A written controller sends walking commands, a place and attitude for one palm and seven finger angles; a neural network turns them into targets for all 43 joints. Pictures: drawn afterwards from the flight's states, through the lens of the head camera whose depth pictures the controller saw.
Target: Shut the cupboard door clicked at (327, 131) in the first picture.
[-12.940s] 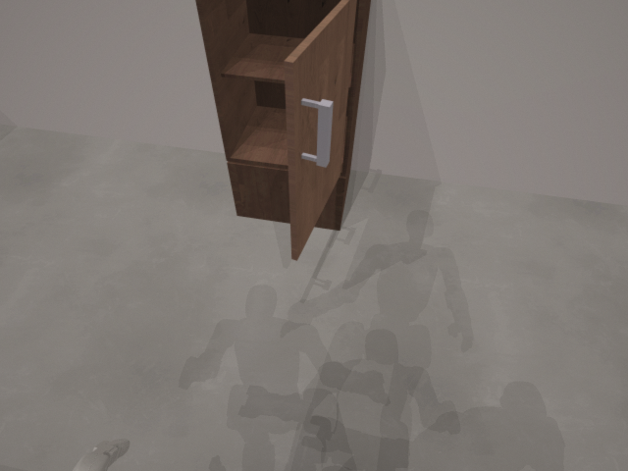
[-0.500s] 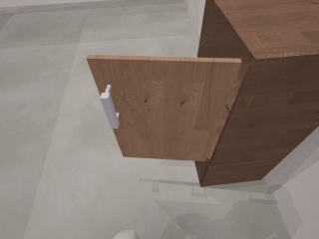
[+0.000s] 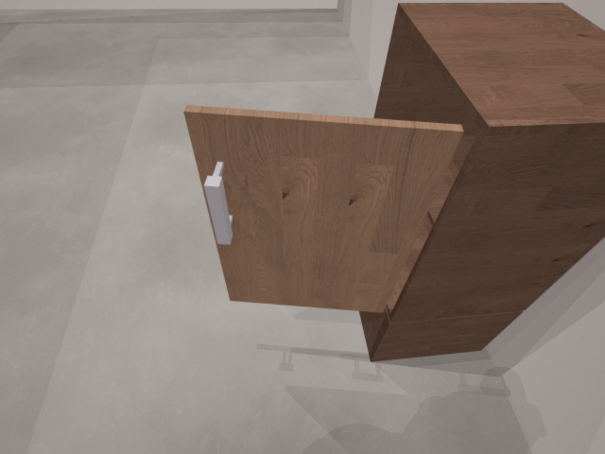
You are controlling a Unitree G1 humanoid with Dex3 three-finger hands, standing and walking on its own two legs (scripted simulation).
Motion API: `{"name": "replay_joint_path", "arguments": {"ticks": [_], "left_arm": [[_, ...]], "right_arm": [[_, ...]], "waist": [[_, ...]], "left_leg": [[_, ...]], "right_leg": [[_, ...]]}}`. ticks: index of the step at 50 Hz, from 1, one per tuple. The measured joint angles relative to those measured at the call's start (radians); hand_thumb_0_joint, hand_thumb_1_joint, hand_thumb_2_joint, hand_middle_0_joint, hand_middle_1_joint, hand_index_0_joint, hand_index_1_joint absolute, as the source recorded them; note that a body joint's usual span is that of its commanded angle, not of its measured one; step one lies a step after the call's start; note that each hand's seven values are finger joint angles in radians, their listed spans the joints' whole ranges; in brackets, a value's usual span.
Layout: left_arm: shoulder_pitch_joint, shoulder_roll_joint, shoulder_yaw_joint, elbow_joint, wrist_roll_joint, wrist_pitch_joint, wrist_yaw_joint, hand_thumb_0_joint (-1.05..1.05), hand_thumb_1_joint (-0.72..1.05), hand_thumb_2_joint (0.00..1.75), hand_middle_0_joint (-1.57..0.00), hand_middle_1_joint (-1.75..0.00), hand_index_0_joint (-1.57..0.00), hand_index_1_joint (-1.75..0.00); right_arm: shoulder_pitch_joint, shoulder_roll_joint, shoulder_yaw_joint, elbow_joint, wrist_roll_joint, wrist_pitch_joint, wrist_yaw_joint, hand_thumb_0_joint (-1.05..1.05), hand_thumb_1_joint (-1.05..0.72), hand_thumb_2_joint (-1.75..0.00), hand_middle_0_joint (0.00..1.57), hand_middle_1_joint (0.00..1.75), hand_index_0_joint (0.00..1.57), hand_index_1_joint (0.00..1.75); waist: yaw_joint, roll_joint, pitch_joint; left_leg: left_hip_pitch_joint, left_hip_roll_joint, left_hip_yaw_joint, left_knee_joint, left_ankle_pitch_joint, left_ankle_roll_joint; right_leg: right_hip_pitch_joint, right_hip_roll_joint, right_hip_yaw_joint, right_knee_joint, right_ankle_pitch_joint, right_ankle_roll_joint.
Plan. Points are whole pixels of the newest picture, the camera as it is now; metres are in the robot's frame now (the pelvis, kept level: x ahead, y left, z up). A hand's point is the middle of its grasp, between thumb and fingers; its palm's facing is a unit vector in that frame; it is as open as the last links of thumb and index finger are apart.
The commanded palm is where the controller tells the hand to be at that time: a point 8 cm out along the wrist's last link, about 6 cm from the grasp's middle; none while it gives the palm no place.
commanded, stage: come to a stop and stand still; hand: left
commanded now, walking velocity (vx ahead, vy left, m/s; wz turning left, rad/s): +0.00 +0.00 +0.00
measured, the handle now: (222, 204) +0.51 +0.19 -0.01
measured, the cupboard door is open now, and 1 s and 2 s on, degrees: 80 80 80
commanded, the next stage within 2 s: look again from close up in 1.10 s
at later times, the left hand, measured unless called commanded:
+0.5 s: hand out of the picture -0.03 +0.10 -0.18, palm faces +0.06 -0.99 -0.12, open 7.4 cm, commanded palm none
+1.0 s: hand out of the picture -0.01 +0.13 -0.18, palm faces +0.07 -0.98 -0.16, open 7.4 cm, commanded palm none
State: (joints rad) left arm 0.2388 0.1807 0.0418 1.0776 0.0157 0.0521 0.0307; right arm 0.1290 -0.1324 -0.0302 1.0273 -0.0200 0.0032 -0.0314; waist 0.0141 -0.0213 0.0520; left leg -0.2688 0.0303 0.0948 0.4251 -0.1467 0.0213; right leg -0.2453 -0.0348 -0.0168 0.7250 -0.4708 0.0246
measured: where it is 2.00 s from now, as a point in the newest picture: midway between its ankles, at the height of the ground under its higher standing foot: outside the picture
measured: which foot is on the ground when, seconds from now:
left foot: down 0.00-1.00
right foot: up 0.00-0.04, down 0.06-1.00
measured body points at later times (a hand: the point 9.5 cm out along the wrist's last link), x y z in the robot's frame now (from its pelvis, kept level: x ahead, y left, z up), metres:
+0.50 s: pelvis -0.02 -0.05 +0.00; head -0.01 -0.04 +0.45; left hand -0.04 +0.15 -0.17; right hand -0.08 -0.25 -0.16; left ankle +0.05 +0.11 -0.74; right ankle -0.05 -0.13 -0.74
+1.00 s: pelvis +0.01 -0.02 +0.00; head +0.03 -0.01 +0.45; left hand -0.01 +0.19 -0.17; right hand +0.01 -0.24 -0.16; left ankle +0.05 +0.11 -0.74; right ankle -0.05 -0.13 -0.74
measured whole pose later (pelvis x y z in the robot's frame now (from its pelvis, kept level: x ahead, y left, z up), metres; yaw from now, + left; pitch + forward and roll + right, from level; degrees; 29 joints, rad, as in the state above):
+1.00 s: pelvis +0.01 -0.02 +0.00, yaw +0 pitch -2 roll +0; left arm 0.31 0.12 0.01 1.13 0.01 0.00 0.05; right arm 0.26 -0.13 -0.02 1.16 -0.01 -0.01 -0.04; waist 0.01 -0.02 0.06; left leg -0.23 0.04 0.05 0.44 -0.18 -0.02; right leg -0.04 -0.02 -0.05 0.42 -0.34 0.00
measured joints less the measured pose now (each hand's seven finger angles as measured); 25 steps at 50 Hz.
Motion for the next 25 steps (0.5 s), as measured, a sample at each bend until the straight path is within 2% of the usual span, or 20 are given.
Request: {"name": "replay_joint_path", "arguments": {"ticks": [3, 4, 8, 12, 15, 25], "left_arm": [[0.008, -0.001, -0.005, 0.001, 0.001, -0.013, 0.000, 0.01, 0.91, 0.90, -0.20, -0.30, -0.20, -0.30], [0.007, -0.009, -0.007, 0.008, 0.003, -0.020, 0.003, 0.01, 0.91, 0.90, -0.20, -0.30, -0.20, -0.30], [0.033, -0.036, -0.025, 0.021, 0.001, -0.035, 0.001, 0.01, 0.91, 0.90, -0.20, -0.30, -0.20, -0.30], [0.048, -0.053, -0.036, 0.034, -0.005, -0.044, 0.001, 0.01, 0.91, 0.90, -0.20, -0.30, -0.20, -0.30], [0.055, -0.063, -0.038, 0.043, -0.006, -0.042, 0.002, 0.01, 0.91, 0.90, -0.20, -0.30, -0.20, -0.30], [0.067, -0.090, -0.037, 0.055, -0.010, -0.039, 0.002, 0.01, 0.91, 0.90, -0.20, -0.30, -0.20, -0.30]], "right_arm": [[0.011, -0.001, -0.005, 0.009, 0.005, 0.003, 0.006, 0.00, -0.92, -0.90, 0.20, 0.30, 0.21, 0.30], [0.015, -0.008, -0.013, 0.015, 0.011, 0.004, 0.005, 0.00, -0.92, -0.90, 0.20, 0.30, 0.21, 0.30], [0.057, -0.043, -0.020, 0.044, 0.011, 0.019, 0.009, -0.01, -0.94, -0.90, 0.20, 0.30, 0.21, 0.30], [0.107, -0.052, -0.008, 0.084, 0.008, 0.016, 0.011, -0.01, -0.93, -0.90, 0.20, 0.30, 0.20, 0.30], [0.147, -0.043, -0.001, 0.118, 0.008, 0.020, 0.010, 0.00, -0.92, -0.90, 0.20, 0.30, 0.20, 0.30], [0.230, 0.018, 0.014, 0.161, 0.007, 0.020, 0.003, 0.00, -0.91, -0.90, 0.20, 0.30, 0.20, 0.30]], "waist": [[-0.007, 0.004, -0.007], [-0.008, 0.020, -0.003], [-0.022, 0.055, -0.022], [-0.026, 0.058, -0.021], [-0.029, 0.046, -0.019], [-0.034, 0.020, 0.009]], "left_leg": [[-0.022, 0.003, 0.004, 0.023, 0.004, -0.018], [-0.029, 0.013, -0.001, 0.039, 0.001, -0.026], [-0.014, 0.023, -0.036, 0.023, -0.039, -0.043], [0.007, 0.040, -0.060, -0.008, 0.049, -0.055], [0.018, 0.048, -0.069, -0.003, 0.040, -0.070], [0.001, 0.060, -0.079, 0.027, 0.014, -0.077]], "right_leg": [[0.086, -0.009, -0.009, -0.203, 0.120, -0.010], [0.098, 0.000, -0.014, -0.231, 0.146, -0.017], [0.119, 0.024, -0.034, -0.257, 0.160, -0.041], [0.139, 0.048, -0.047, -0.267, 0.165, -0.055], [0.156, 0.057, -0.055, -0.273, 0.164, -0.063], [0.159, 0.071, -0.061, -0.282, 0.160, -0.070]]}}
